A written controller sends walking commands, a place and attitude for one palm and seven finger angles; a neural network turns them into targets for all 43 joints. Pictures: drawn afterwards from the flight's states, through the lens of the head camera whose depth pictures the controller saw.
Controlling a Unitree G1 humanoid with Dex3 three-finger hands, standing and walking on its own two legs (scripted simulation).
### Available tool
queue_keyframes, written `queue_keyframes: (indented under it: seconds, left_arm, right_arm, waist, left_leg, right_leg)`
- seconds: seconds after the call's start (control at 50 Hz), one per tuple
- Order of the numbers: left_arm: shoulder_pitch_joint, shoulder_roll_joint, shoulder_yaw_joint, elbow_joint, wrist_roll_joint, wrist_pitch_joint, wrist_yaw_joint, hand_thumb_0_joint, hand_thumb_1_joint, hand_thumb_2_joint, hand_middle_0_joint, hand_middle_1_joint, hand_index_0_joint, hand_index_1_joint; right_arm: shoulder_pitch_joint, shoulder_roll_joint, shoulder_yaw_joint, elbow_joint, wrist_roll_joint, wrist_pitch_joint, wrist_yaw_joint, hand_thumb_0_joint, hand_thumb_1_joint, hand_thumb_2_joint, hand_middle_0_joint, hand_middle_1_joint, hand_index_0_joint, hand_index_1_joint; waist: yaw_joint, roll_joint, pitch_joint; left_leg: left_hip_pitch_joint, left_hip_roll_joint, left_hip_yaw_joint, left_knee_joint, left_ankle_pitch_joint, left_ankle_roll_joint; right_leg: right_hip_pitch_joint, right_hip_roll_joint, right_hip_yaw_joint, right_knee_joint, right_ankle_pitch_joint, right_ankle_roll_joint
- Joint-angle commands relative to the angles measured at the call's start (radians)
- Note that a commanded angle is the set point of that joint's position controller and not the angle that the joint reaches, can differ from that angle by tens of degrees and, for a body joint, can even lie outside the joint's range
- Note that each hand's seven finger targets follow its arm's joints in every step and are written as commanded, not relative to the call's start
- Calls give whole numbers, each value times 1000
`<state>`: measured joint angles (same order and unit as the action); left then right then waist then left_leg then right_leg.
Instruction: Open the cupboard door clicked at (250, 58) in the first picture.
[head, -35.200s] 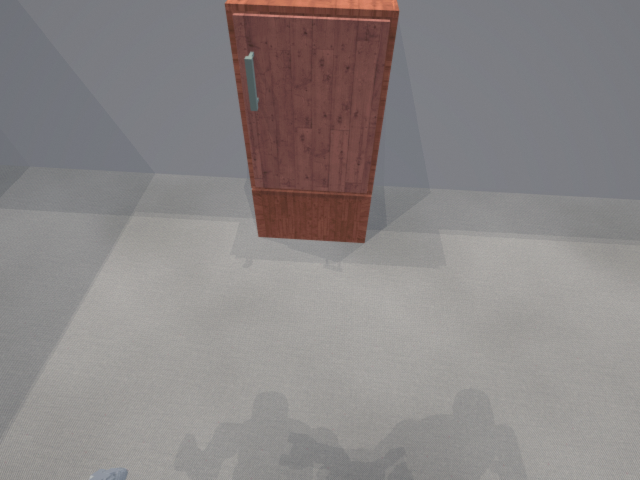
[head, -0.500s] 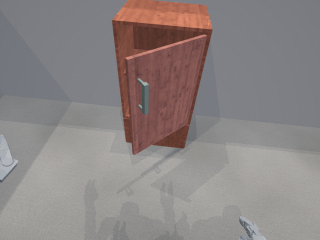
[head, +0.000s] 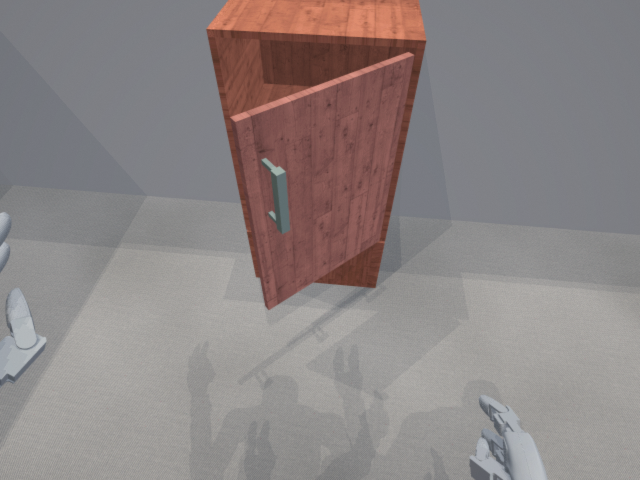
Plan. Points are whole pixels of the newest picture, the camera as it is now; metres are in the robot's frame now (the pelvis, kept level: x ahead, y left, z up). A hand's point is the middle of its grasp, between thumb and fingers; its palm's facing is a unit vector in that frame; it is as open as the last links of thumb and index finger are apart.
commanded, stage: stop stepping back and stand still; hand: left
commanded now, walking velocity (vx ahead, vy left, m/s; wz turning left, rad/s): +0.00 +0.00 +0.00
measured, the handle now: (275, 196) +0.62 +0.12 -0.04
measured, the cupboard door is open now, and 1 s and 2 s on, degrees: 44 44 44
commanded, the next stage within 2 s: let the arm hang, fingers relaxed in 0.22 s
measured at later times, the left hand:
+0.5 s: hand (127, 460) +0.16 +0.26 -0.08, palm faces +0.05 -0.92 -0.39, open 7.4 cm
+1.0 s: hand out of the picture -0.07 +0.21 -0.16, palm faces +0.05 -0.98 -0.21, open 7.3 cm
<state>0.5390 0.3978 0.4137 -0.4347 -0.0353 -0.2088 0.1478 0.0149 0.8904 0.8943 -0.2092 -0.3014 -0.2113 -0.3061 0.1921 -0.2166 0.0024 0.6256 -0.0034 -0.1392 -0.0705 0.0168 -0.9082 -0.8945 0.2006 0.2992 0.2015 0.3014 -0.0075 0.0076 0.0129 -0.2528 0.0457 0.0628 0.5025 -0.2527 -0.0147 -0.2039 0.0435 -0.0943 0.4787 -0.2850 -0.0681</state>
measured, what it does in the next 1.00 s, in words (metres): stands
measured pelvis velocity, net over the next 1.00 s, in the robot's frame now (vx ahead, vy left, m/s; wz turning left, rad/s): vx -0.02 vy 0.03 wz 0.02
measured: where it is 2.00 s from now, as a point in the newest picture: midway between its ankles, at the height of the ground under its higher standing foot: outside the picture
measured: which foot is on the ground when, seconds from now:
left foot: down 0.00-1.00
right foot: down 0.00-1.00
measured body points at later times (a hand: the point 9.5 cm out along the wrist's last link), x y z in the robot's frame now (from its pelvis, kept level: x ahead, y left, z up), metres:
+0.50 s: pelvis -0.01 +0.02 +0.00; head +0.00 +0.00 +0.44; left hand +0.15 +0.31 -0.05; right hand +0.13 -0.23 -0.13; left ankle +0.01 +0.13 -0.74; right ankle -0.02 -0.07 -0.74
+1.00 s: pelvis -0.02 +0.03 +0.01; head +0.00 +0.02 +0.46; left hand -0.07 +0.26 -0.15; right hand -0.05 -0.17 -0.16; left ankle +0.01 +0.13 -0.74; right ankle -0.02 -0.07 -0.74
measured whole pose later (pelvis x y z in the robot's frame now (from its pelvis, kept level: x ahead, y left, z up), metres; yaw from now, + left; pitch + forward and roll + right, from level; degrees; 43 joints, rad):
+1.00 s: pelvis -0.02 +0.03 +0.01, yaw +1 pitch -1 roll +0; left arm 0.33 0.16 0.00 1.17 0.00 0.01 0.02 0.01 0.92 0.89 -0.20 -0.30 -0.20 -0.30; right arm 0.31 -0.12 0.02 1.15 -0.02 0.02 -0.02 0.01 -0.91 -0.89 0.20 0.30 0.20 0.30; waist -0.01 0.02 0.06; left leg -0.21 -0.01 0.06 0.40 -0.18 0.04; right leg -0.16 -0.01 -0.10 0.40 -0.22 -0.03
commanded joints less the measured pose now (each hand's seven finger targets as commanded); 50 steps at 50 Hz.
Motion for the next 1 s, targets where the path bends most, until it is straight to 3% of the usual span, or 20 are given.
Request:
queue_keyframes:
  seconds: [0.0,0.08,0.28,0.3,0.32,0.36,0.38,0.42,0.46,0.5,0.54,0.6,0.64,0.66,0.7,0.82,0.98]
  left_arm:
    - [22,191,127,-204,-10,-40,28,0,900,900,-200,-300,-200,-300]
    - [25,207,144,-201,-15,-27,28,0,900,900,-200,-300,-200,-300]
    - [-10,192,110,-190,-14,-8,25,0,900,900,-200,-300,-200,-300]
    - [-99,17,-318,560,79,119,-118,0,900,900,-200,-300,-200,-300]
    - [-79,-10,-297,591,65,183,-143,0,900,900,-200,-300,-200,-300]
    - [-149,-28,-314,680,69,191,-152,0,900,900,-200,-300,-200,-300]
    - [-183,-12,-318,736,74,185,-153,0,900,900,-200,-300,-200,-300]
    - [-244,18,-327,855,73,183,-150,0,900,900,-200,-300,-200,-300]
    - [-299,28,-344,988,66,190,-144,0,900,900,-200,-300,-200,-300]
    - [-322,-5,-370,1110,59,202,-136,0,900,900,-200,-300,-200,-300]
    - [-307,-27,-386,1223,52,208,-132,0,900,900,-200,-300,-200,-300]
    - [-275,-53,-392,1353,46,205,-129,0,900,900,-200,-300,-200,-300]
    - [-254,-74,-385,1410,45,203,-127,0,900,900,-200,-300,-200,-300]
    - [-247,-78,-388,1435,42,201,-127,0,900,900,-200,-300,-200,-300]
    - [-245,-91,-392,1476,42,201,-126,0,900,900,-200,-300,-200,-300]
    - [-205,-126,-403,1550,40,205,-121,0,900,900,-200,-300,-200,-300]
    - [-160,-160,-403,1575,42,205,-112,0,900,900,-200,-300,-200,-300]
  right_arm:
    - [-61,-104,-39,-153,10,-33,-7,0,-900,-900,200,300,200,300]
    - [-72,-107,-38,-162,6,-14,-13,0,-900,-900,200,300,200,300]
    - [-78,-114,-35,-172,4,6,-20,0,-900,-900,200,300,200,300]
    - [-124,-283,-77,55,10,-25,76,0,-900,-900,200,300,200,300]
    - [-38,-239,-79,62,6,31,75,0,-900,-900,200,300,200,300]
    - [-28,-215,-51,73,-13,66,74,0,-900,-900,200,300,200,300]
    - [-36,-213,-46,78,-19,73,74,0,-900,-900,200,300,200,300]
    - [-37,-221,-42,107,-22,89,71,0,-900,-900,200,300,200,300]
    - [-38,-214,-35,157,-26,109,70,0,-900,-900,200,300,200,300]
    - [-39,-171,-15,210,-29,125,69,0,-900,-900,200,300,200,300]
    - [-33,-139,-1,263,-26,134,64,0,-900,-900,200,300,200,300]
    - [-4,-110,5,338,-21,137,54,0,-900,-900,200,300,200,300]
    - [25,-88,2,374,-23,140,49,0,-900,-900,200,300,200,300]
    - [40,-81,2,394,-21,140,47,0,-900,-900,200,300,200,300]
    - [73,-77,-1,421,-18,141,44,0,-900,-900,200,300,200,300]
    - [144,-43,-2,475,-17,146,37,0,-900,-900,200,300,200,300]
    - [181,-11,-3,501,-16,140,32,0,-900,-900,200,300,200,300]
  waist:
    - [-1,26,-176]
    - [1,28,-161]
    - [3,47,-128]
    - [-29,41,-14]
    - [-12,42,-95]
    - [5,-11,-94]
    - [13,-114,-107]
    - [7,-196,-116]
    - [-1,-175,-99]
    - [2,-39,-57]
    - [7,48,-29]
    - [8,87,-16]
    - [10,147,-16]
    - [9,142,-20]
    - [4,70,-11]
    - [-1,8,43]
    - [4,-3,66]
  left_leg:
    - [59,31,-44,-11,337,22]
    - [76,28,-43,-36,329,21]
    - [88,29,-55,-94,297,25]
    - [-36,72,-104,33,402,45]
    - [18,79,-102,4,379,51]
    - [-70,95,-163,-26,280,87]
    - [-67,92,-176,-23,289,87]
    - [-28,59,-157,-4,273,74]
    - [26,38,-133,-14,253,59]
    - [33,44,-137,-77,245,53]
    - [24,45,-135,-122,201,48]
    - [36,43,-129,-151,134,42]
    - [31,42,-128,-163,105,43]
    - [35,42,-128,-166,94,42]
    - [46,50,-133,-171,98,46]
    - [38,51,-130,-196,42,52]
    - [33,51,-129,-213,26,58]
  right_leg:
    - [124,-141,177,-68,551,51]
    - [101,-127,166,-91,511,58]
    - [80,-100,136,-143,377,68]
    - [-35,-172,73,22,445,38]
    - [-45,-158,135,8,364,24]
    - [-34,-126,102,32,188,29]
    - [-8,-128,109,24,199,24]
    - [8,-169,145,-14,261,6]
    - [-11,-192,159,-43,264,-7]
    - [-5,-172,152,-60,194,7]
    - [21,-161,152,-93,137,21]
    - [41,-161,156,-148,85,18]
    - [61,-161,150,-166,89,13]
    - [68,-162,150,-176,84,11]
    - [62,-161,132,-183,82,13]
    - [21,-154,121,-190,32,17]
    - [-1,-147,117,-167,30,23]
